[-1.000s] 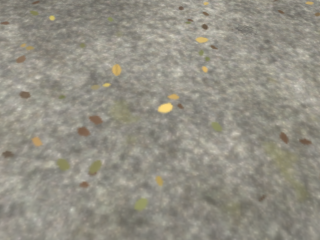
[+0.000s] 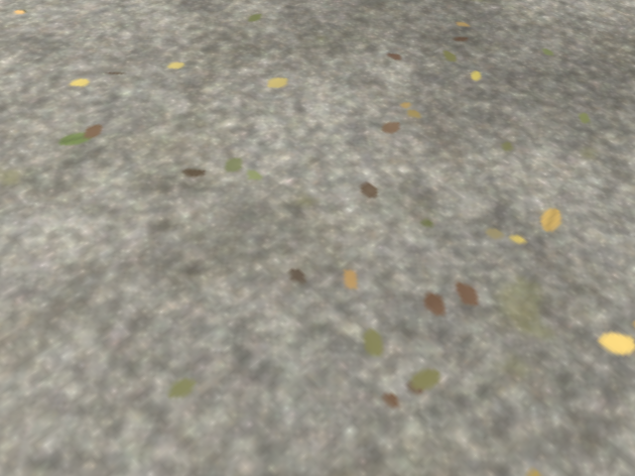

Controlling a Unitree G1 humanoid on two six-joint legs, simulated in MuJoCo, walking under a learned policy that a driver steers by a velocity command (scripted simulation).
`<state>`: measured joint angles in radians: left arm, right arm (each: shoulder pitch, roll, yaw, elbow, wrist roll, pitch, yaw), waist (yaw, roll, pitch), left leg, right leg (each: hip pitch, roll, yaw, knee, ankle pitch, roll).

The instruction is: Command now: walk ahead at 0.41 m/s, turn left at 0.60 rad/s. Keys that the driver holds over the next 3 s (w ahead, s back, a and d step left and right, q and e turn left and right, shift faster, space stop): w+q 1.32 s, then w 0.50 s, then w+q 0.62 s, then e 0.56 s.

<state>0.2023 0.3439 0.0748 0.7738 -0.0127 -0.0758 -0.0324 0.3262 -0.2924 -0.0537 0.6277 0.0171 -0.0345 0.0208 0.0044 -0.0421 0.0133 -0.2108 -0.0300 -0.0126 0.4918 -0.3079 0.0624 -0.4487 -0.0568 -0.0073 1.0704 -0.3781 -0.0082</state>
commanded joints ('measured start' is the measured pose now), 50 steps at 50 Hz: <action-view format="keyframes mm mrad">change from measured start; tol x32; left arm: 1 -126 111 24 -106 23 -45 -10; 50 -9 99 0 -98 21 -37 19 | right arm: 1 15 -155 -37 -66 -10 -25 -16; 50 -84 -153 -48 -86 -16 -35 -5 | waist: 1 -24 156 41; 14 -43 179 60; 19 67 -237 -447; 27 -5 -39 29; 38 58 -5 76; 44 -114 241 -396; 50 9 93 -84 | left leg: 1 220 245 -371 -306 134 190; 16 167 165 -299 18 656 57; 20 -538 32 -188 871 -192 -66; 41 -38 -19 129 81 163 72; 44 617 359 -846 -183 -187 346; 50 104 219 -387 -242 340 241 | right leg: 1 -334 -32 53 -67 152 10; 14 -50 67 63 -582 384 9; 17 513 -20 109 -560 313 -97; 18 925 -299 577 -601 71 -258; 26 282 -218 197 -922 216 -205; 37 454 -211 -131 -913 448 -137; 41 466 -185 -223 -472 955 -77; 42 254 -151 -227 -182 760 -33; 43 -200 43 -175 193 -136 35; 50 -167 -56 88 20 75 26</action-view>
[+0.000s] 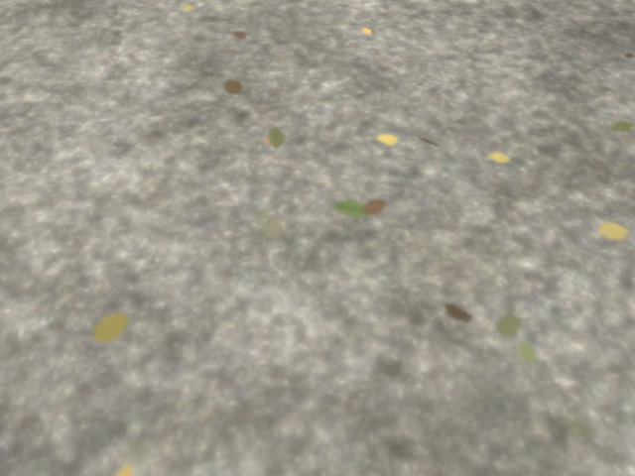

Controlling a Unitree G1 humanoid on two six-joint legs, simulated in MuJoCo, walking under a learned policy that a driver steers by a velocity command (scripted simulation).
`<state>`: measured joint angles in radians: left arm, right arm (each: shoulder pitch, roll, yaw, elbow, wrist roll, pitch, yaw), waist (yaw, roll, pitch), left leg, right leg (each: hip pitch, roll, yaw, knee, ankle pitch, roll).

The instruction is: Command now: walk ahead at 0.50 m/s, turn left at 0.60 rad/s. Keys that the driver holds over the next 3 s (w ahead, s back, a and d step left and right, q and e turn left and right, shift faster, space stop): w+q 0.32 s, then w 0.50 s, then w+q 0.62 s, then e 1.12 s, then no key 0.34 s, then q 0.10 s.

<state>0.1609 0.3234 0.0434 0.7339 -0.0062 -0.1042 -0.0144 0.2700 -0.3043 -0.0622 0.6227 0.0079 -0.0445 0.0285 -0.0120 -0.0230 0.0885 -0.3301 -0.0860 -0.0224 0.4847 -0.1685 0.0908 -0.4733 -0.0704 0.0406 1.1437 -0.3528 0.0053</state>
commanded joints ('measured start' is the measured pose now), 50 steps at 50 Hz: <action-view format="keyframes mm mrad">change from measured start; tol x32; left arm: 1 26 104 28 -57 19 0 1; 50 112 68 12 -6 15 9 4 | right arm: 1 -21 -146 -40 -72 -2 -27 -18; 50 -43 -104 -24 20 -1 -41 -9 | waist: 1 28 64 -145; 15 61 138 -152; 17 35 -337 -395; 50 37 95 -115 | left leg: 1 180 264 -343 -242 241 214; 14 150 210 -390 -49 28 77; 19 -459 76 -169 819 -297 -79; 37 -224 125 16 48 113 -56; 40 162 69 62 -26 112 12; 42 753 454 -577 -66 -59 232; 50 178 278 -295 -303 193 199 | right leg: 1 -129 -36 28 -99 66 29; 15 307 33 40 -674 274 -38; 17 812 -347 733 -811 -71 -267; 22 401 -175 338 -920 83 -188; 40 449 -128 -29 -646 824 -117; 43 -250 70 49 108 -212 -20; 50 -132 -44 18 -140 70 28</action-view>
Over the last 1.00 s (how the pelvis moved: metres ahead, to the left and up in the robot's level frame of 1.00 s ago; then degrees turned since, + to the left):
0.51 0.16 0.00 36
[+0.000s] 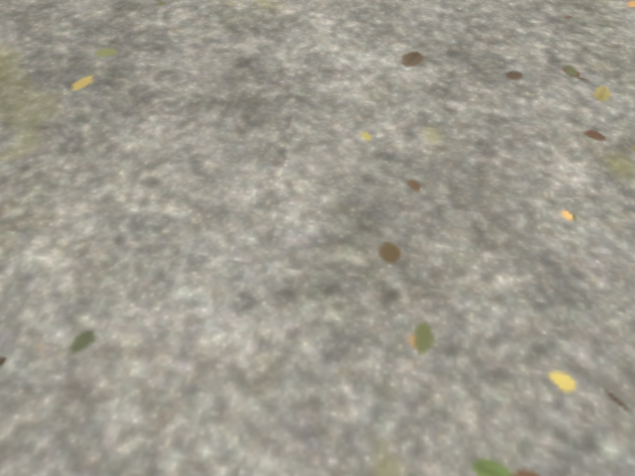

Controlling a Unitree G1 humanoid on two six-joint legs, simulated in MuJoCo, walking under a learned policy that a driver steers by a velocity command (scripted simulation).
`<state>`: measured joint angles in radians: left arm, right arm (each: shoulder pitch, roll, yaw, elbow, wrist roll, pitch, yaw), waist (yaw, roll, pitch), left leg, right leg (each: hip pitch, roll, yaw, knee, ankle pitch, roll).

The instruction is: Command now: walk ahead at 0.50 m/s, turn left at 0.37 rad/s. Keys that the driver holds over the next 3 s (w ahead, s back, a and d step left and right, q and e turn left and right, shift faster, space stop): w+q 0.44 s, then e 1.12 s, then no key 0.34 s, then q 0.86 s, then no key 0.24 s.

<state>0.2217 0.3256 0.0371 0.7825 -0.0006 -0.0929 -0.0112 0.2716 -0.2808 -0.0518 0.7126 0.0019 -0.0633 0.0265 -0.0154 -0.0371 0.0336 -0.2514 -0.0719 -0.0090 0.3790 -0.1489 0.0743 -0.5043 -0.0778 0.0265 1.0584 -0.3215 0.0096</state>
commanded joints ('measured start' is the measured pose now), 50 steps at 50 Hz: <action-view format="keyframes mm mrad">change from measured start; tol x32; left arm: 1 13 56 14 -69 12 3 3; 50 29 51 48 -70 -8 156 26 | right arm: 1 -38 -143 -41 -62 8 -23 -13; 16 237 -32 -9 -50 32 1 -40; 50 -244 -146 -48 -18 -19 45 -63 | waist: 1 37 105 -39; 14 71 113 -112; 16 59 -348 -345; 50 32 171 -128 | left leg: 1 64 254 -287 -212 164 215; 13 70 216 -346 12 26 86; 18 -546 94 -150 886 -323 -52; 33 -111 81 -34 132 142 -74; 37 512 508 -369 127 910 198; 41 194 385 -231 -42 273 155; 50 7 389 -26 -119 134 166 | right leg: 1 -103 -31 27 -118 77 37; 14 386 12 62 -608 233 -52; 16 848 -353 703 -729 -101 -244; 28 340 -118 2 -839 767 -209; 35 346 -67 68 -600 554 -100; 38 -29 81 42 7 -424 35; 50 139 -4 -44 -202 -37 43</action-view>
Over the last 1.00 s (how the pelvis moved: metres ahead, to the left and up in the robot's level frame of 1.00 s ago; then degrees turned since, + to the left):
0.54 0.08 0.01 20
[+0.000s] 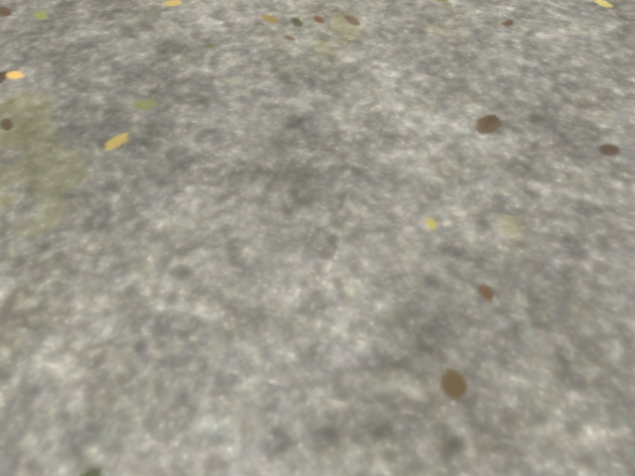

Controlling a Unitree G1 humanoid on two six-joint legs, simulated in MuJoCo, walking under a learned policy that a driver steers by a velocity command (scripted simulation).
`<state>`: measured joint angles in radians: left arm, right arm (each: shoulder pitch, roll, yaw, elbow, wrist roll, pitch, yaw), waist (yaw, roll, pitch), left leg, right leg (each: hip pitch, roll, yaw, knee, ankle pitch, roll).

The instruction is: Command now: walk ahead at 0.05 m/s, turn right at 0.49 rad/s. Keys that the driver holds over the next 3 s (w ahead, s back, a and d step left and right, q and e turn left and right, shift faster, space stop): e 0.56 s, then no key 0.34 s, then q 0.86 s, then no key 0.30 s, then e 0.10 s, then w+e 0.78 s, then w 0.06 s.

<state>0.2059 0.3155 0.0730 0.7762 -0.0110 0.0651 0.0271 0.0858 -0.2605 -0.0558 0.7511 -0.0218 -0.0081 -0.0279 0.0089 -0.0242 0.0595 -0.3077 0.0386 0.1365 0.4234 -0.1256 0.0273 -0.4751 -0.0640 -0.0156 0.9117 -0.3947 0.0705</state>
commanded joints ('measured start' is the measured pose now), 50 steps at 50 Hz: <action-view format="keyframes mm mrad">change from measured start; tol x32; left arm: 1 41 71 15 -71 1 0 -19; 50 -42 107 8 -111 43 -43 -9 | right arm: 1 -54 -176 -47 -49 10 -7 -7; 50 -16 -167 1 85 24 -16 31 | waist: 1 8 156 -154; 7 16 -338 -49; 31 7 259 -145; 50 -2 -68 -89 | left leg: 1 76 289 -169 -154 110 208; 9 -366 -27 -189 706 -451 -72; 26 -57 -86 -229 133 -206 -94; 31 228 363 -644 -121 356 255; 50 48 -7 -185 33 -41 -62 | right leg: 1 126 -15 -10 -88 35 -30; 5 302 38 -36 -387 196 -119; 7 383 -317 527 -603 569 -371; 24 329 -116 464 -540 458 -297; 28 297 -48 495 -454 447 -224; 31 -55 178 191 48 -278 -54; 35 -73 140 205 240 -93 10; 43 210 80 30 -331 30 15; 47 578 -120 220 -525 664 -114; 50 389 -45 151 -543 287 -140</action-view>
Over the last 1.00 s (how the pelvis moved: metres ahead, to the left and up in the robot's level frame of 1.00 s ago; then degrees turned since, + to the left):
0.38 0.02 -0.01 4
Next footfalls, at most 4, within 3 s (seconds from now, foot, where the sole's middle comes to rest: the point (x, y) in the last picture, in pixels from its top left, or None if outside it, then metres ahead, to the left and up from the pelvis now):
0.12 right None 0.05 -0.13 -0.77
0.58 left None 0.12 0.09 -0.77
0.92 right None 0.00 -0.15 -0.77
1.34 left None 0.10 0.09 -0.77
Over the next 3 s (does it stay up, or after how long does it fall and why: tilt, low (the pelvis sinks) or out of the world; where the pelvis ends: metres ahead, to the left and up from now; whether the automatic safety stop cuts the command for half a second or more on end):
stays up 0.37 -0.12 0.01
